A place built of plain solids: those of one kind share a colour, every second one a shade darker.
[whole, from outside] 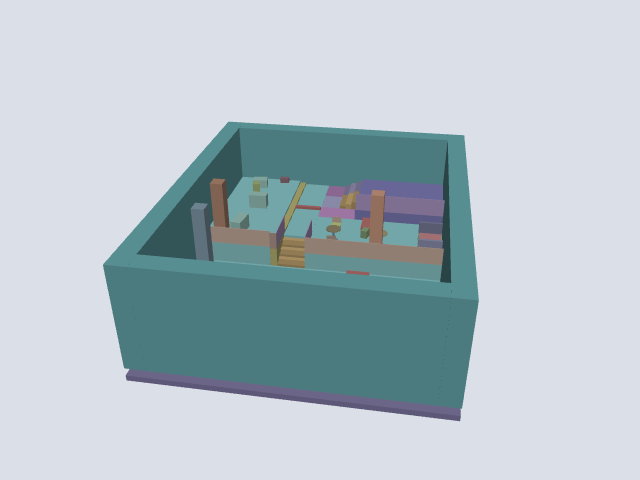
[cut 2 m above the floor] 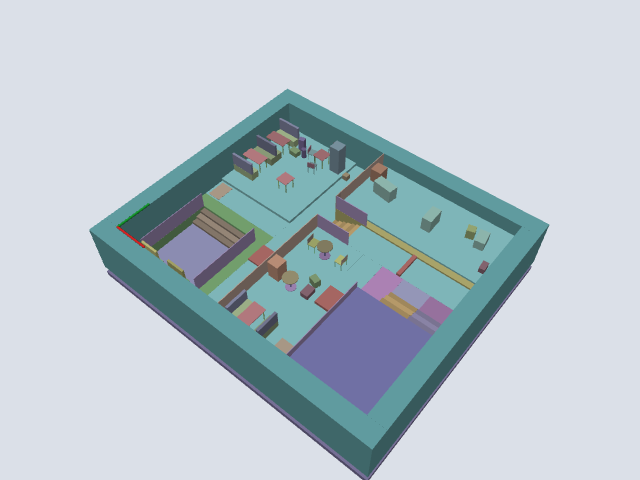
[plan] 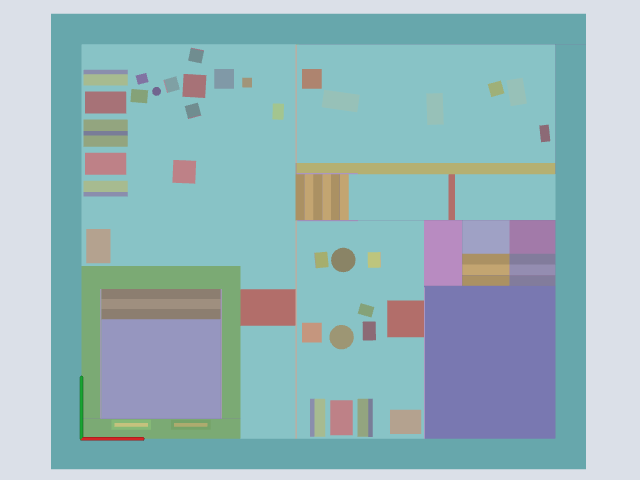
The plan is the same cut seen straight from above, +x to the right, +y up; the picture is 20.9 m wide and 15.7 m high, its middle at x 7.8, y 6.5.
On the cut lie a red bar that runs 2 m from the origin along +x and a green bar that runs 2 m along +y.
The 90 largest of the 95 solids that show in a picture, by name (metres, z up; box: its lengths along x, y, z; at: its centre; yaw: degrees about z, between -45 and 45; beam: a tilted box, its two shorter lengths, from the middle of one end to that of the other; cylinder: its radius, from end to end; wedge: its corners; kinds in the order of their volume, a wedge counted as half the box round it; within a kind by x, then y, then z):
{
 "wall_1": {"box": [1.0, 12.9, 5.5], "at": [-0.5, 6.45, 1.75]},
 "wall_2": {"box": [17.5, 1.0, 5.5], "at": [7.75, -0.5, 1.75]},
 "wall_3": {"box": [17.5, 1.0, 5.5], "at": [7.75, 13.4, 1.75]},
 "wall_4": {"box": [1.0, 12.9, 5.5], "at": [16.0, 6.45, 1.75]},
 "floor_1": {"box": [5.2, 1.3, 1.0], "at": [2.6, 6.3, -0.5]},
 "floor_2": {"box": [5.2, 5.95, 1.18], "at": [2.6, 9.93, -0.41]},
 "floor_3": {"box": [1.8, 12.9, 1.0], "at": [6.1, 6.45, -0.5]},
 "floor_4": {"box": [3.0, 7.15, 1.0], "at": [8.5, 3.58, 0.45]},
 "floor_5": {"box": [1.2, 7.15, 1.0], "at": [10.6, 3.58, 0.45]},
 "floor_6": {"box": [8.5, 3.88, 1.2], "at": [11.25, 10.96, 0.55]},
 "floor_7": {"box": [6.76, 1.5, 1.0], "at": [12.12, 7.9, 0.45]},
 "floor_base_1": {"box": [17.5, 14.9, 0.3], "at": [7.75, 6.45, -1.57]},
 "floor_base_2": {"box": [8.4, 12.9, 0.3], "at": [11.3, 6.45, -0.62]},
 "floor_deck_1": {"box": [4.3, 5.0, 1.62], "at": [13.35, 2.5, 0.76]},
 "floor_rim_1": {"box": [0.65, 4.25, 1.0], "at": [0.33, 2.77, -0.5]},
 "floor_rim_2": {"box": [5.2, 0.65, 1.0], "at": [2.6, 0.33, -0.5]},
 "floor_rim_3": {"box": [5.2, 0.75, 1.0], "at": [2.6, 5.28, -0.5]},
 "floor_rim_4": {"box": [0.65, 4.25, 1.0], "at": [4.88, 2.77, -0.5]},
 "floor_fore_1": {"box": [1.25, 2.15, 1.0], "at": [11.82, 6.08, 0.45]},
 "floor_fore_2": {"box": [1.5, 2.15, 1.0], "at": [14.75, 6.08, 0.45]},
 "floor_pit_1": {"box": [3.9, 3.26, 0.38], "at": [2.6, 2.28, -0.81]},
 "step_tread_1": {"box": [0.29, 1.5, 0.19], "at": [7.14, 7.9, 0.04]},
 "step_tread_2": {"box": [0.29, 1.5, 0.33], "at": [7.43, 7.9, 0.11]},
 "step_tread_3": {"box": [0.29, 1.5, 0.46], "at": [7.72, 7.9, 0.17]},
 "step_tread_4": {"box": [0.29, 1.5, 0.59], "at": [8.02, 7.9, 0.24]},
 "step_tread_5": {"box": [0.29, 1.5, 0.73], "at": [8.3, 7.9, 0.31]},
 "step_tread_6": {"box": [0.29, 1.5, 0.86], "at": [8.6, 7.9, 0.38]},
 "step_tread_7": {"box": [1.55, 0.35, 1.47], "at": [13.22, 5.17, 0.68]},
 "step_tread_8": {"box": [1.55, 0.35, 1.31], "at": [13.22, 5.53, 0.6]},
 "step_tread_9": {"box": [1.55, 0.35, 1.16], "at": [13.22, 5.88, 0.52]},
 "step_terS_tread_1": {"box": [8.5, 0.37, 1.1], "at": [11.25, 8.84, 0.49]},
 "column_a0b_1": {"box": [0.65, 0.65, 3.56], "at": [7.54, 3.47, 2.72]},
 "column_a0b_2": {"box": [0.65, 0.65, 3.35], "at": [7.54, 11.77, 2.82]},
 "step_down_1": {"box": [3.9, 0.33, 0.54], "at": [2.6, 4.08, -0.73]},
 "step_down_2": {"box": [3.9, 0.33, 0.69], "at": [2.6, 4.41, -0.66]},
 "step_down_3": {"box": [3.9, 0.33, 0.84], "at": [2.6, 4.74, -0.58]},
 "bench_seat_1": {"box": [1.45, 0.52, 0.48], "at": [0.79, 8.18, 0.42]},
 "bench_seat_2": {"box": [1.45, 0.89, 0.48], "at": [0.79, 9.99, 0.42]},
 "bench_seat_3": {"box": [1.45, 0.52, 0.48], "at": [0.79, 11.81, 0.42]},
 "bench_seat_4": {"box": [0.5, 1.25, 0.43], "at": [7.72, 0.69, 1.16]},
 "bench_seat_5": {"box": [0.5, 1.25, 0.43], "at": [9.28, 0.69, 1.16]},
 "column_a0a_1": {"box": [0.65, 0.65, 4.32], "at": [4.67, 11.77, 2.34]},
 "floor_before_steps_1": {"box": [1.55, 1.1, 1.0], "at": [13.22, 6.6, 0.45]},
 "flight_case_1": {"box": [1.18, 0.58, 0.81], "at": [8.48, 11.04, 1.55], "yaw": -8.1},
 "flight_case_2": {"box": [0.54, 1.03, 0.82], "at": [11.56, 10.79, 1.55], "yaw": 1.9},
 "flight_case_3": {"box": [0.54, 0.86, 0.55], "at": [14.23, 11.34, 1.42], "yaw": 9.5},
 "step_hump_1": {"box": [1.8, 1.2, 0.17], "at": [6.1, 4.29, 0.04]},
 "step_hump_2": {"box": [1.2, 1.2, 0.23], "at": [10.6, 3.92, 1.01]},
 "step_hump_3": {"box": [0.22, 1.5, 0.2], "at": [12.11, 7.9, 0.99]},
 "bench_back_1": {"box": [1.45, 0.15, 0.77], "at": [0.79, 8.0, 1.04]},
 "bench_back_2": {"box": [1.45, 0.15, 0.77], "at": [0.79, 9.99, 1.04]},
 "bench_back_3": {"box": [1.45, 0.15, 0.77], "at": [0.79, 11.99, 1.04]},
 "bench_back_4": {"box": [0.15, 1.25, 0.67], "at": [7.55, 0.69, 1.71]},
 "bench_back_5": {"box": [0.15, 1.25, 0.67], "at": [9.45, 0.69, 1.71]},
 "rail_1": {"box": [0.04, 4.25, 0.99], "at": [0.63, 2.77, 0.49]},
 "rail_2": {"box": [0.04, 4.25, 0.99], "at": [4.57, 2.77, 0.49]},
 "rail_3": {"box": [2.0, 0.04, 0.95], "at": [8.04, 7.13, 1.42]},
 "rail_4": {"box": [2.0, 0.04, 0.95], "at": [8.04, 8.67, 1.52]},
 "rail_5": {"box": [0.04, 4.96, 1.0], "at": [11.22, 2.48, 2.06]},
 "step_front_1": {"box": [1.5, 0.35, 0.52], "at": [14.75, 5.17, 1.15]},
 "step_front_2": {"box": [1.5, 0.35, 0.36], "at": [14.75, 5.53, 1.07]},
 "step_front_3": {"box": [1.5, 0.35, 0.2], "at": [14.75, 5.88, 1.0]},
 "edgeS_1": {"box": [1.3, 0.33, 0.55], "at": [1.62, 0.46, 0.28]},
 "edgeS_2": {"box": [1.3, 0.33, 0.55], "at": [3.58, 0.46, 0.28]},
 "rail_rim_1": {"box": [0.04, 7.15, 0.95], "at": [7.02, 3.58, 1.42]},
 "rail_rim_2": {"box": [0.04, 0.37, 0.95], "at": [7.02, 8.84, 1.52]},
 "rail_rim_3": {"box": [0.04, 3.88, 0.95], "at": [7.02, 10.96, 1.62]},
 "edgeS_plant_1": {"box": [1.1, 0.13, 0.81], "at": [1.62, 0.46, 0.95]},
 "edgeS_plant_2": {"box": [1.1, 0.13, 0.86], "at": [3.58, 0.46, 0.98]},
 "monitor_wedge_1": {"box": [0.55, 0.43, 0.31], "at": [1.89, 11.21, 0.34], "yaw": -4.6},
 "monitor_wedge_2": {"box": [0.47, 0.36, 0.45], "at": [9.31, 4.2, 1.17], "yaw": -16.0},
 "top_1": {"box": [1.35, 0.72, 0.034], "at": [0.79, 8.99, 0.9]},
 "top_2": {"box": [1.35, 0.72, 0.034], "at": [0.79, 10.99, 0.9]},
 "top_3": {"box": [0.75, 0.75, 0.036], "at": [3.36, 8.73, 0.91], "yaw": -2.3},
 "top_4": {"box": [0.75, 0.75, 0.036], "at": [3.69, 11.54, 0.91], "yaw": -3.2},
 "top_5": {"box": [0.74, 1.15, 0.036], "at": [8.5, 0.69, 1.69]},
 "bin_1": {"box": [0.36, 0.31, 0.84], "at": [1.98, 11.77, 0.6], "yaw": 14.6},
 "bin_2": {"cylinder": 0.14, "from": [2.46, 11.36, 0.18], "to": [2.46, 11.36, 0.78]},
 "crate_1": {"box": [0.43, 0.62, 0.3], "at": [9.41, 3.52, 1.09], "yaw": 0.8},
 "crate_2": {"box": [0.31, 0.55, 0.31], "at": [15.15, 9.98, 1.3], "yaw": 6.2},
 "keg_1": {"box": [0.45, 0.44, 0.57], "at": [13.56, 11.45, 1.43], "yaw": 15.7},
 "low_mat_1": {"box": [0.8, 1.12, 0.06], "at": [0.55, 6.3, -0.02]},
 "low_mat_2": {"box": [1.02, 0.8, 0.06], "at": [10.6, 0.55, 0.92]},
 "zeswr_top_1": {"cylinder": 0.4, "from": [8.51, 3.32, 1.67], "to": [8.51, 3.32, 1.7]},
 "zeswr_top_2": {"cylinder": 0.4, "from": [8.56, 5.85, 1.67], "to": [8.56, 5.85, 1.7]},
 "zeswr_foot_1": {"cylinder": 0.28, "from": [8.51, 3.32, 0.9], "to": [8.51, 3.32, 0.97]},
 "zeswr_foot_2": {"cylinder": 0.28, "from": [8.56, 5.85, 0.9], "to": [8.56, 5.85, 0.97]},
 "edge_bag_1": {"box": [0.32, 0.32, 0.31], "at": [5.42, 11.64, 0.15]},
 "inway_carton_folded_1": {"box": [0.37, 0.53, 0.15], "at": [6.43, 10.7, 0.03], "yaw": -2.0},
 "zeswr_chair_seat_1": {"box": [0.43, 0.51, 0.04], "at": [9.58, 5.85, 1.41], "yaw": 1.2}
}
